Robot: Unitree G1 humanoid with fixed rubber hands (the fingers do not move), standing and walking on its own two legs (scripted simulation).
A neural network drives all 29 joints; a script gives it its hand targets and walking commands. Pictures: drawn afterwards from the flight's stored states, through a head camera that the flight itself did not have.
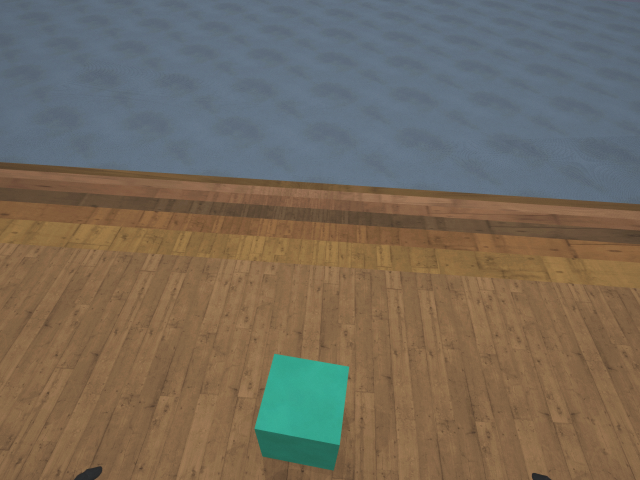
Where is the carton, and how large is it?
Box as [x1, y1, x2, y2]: [254, 354, 348, 470]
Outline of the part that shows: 274,354 254,428 262,455 333,470 339,445 348,367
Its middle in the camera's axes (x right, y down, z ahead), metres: -0.04 +0.48 +1.09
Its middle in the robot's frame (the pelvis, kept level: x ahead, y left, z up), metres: +0.44 +0.03 -0.66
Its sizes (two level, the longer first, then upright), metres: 0.210 0.200 0.250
